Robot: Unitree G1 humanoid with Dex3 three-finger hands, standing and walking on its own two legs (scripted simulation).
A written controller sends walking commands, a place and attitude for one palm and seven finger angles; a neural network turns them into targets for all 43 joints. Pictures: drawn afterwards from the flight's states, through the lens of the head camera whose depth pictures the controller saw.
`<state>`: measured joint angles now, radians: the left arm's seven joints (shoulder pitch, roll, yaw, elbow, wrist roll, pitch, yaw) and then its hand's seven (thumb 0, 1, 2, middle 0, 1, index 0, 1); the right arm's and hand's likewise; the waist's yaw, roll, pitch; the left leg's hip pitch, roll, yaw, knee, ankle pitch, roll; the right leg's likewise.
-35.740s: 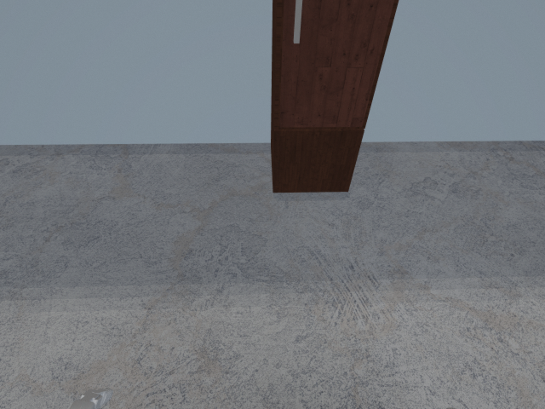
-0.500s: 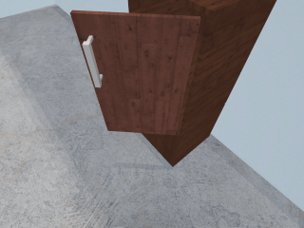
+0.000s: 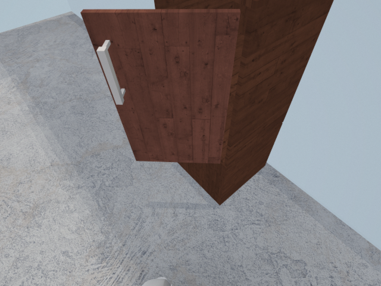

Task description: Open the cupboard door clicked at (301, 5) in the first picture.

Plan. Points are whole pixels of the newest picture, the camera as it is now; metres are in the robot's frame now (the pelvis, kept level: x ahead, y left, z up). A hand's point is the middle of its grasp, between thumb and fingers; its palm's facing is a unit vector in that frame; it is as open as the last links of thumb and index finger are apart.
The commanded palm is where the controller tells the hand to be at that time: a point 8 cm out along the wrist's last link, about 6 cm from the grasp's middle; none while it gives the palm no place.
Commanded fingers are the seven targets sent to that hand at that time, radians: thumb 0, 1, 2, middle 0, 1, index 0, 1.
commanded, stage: come to a stop and stand still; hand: left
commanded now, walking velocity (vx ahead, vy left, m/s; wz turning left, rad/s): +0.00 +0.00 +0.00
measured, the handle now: (113, 74) +0.59 +0.24 +0.11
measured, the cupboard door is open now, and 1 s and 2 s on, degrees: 46 46 46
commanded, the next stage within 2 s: look again from close up in 0.46 s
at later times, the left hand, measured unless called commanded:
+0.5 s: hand out of the picture +0.00 +0.15 -0.17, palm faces +0.01 -0.98 -0.19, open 7.4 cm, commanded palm none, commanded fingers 0.00 0.90 0.90 -0.20 -0.30 -0.20 -0.30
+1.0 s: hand out of the picture +0.04 +0.17 -0.17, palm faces +0.00 -0.98 -0.19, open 7.4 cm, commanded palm none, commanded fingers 0.00 0.90 0.90 -0.20 -0.30 -0.20 -0.30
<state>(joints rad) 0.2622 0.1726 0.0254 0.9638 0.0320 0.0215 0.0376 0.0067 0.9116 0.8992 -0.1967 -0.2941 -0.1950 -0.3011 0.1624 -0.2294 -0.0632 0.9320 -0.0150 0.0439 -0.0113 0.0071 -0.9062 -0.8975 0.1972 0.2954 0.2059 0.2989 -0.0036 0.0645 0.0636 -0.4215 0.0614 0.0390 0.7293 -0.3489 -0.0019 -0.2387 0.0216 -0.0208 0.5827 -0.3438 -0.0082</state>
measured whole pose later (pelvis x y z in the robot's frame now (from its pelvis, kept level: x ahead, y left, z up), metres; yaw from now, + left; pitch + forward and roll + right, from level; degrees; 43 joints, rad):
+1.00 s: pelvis +0.03 -0.01 +0.01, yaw -1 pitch +1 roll +0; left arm 0.28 0.18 0.00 1.09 0.02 -0.02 0.03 0.01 0.91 0.90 -0.20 -0.29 -0.20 -0.30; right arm 0.22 -0.16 0.01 1.11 -0.01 -0.02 -0.03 0.01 -0.91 -0.90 0.20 0.30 0.20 0.30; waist 0.00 -0.03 0.01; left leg -0.23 0.00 0.10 0.48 -0.26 0.03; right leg -0.14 0.01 0.00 0.47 -0.34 -0.02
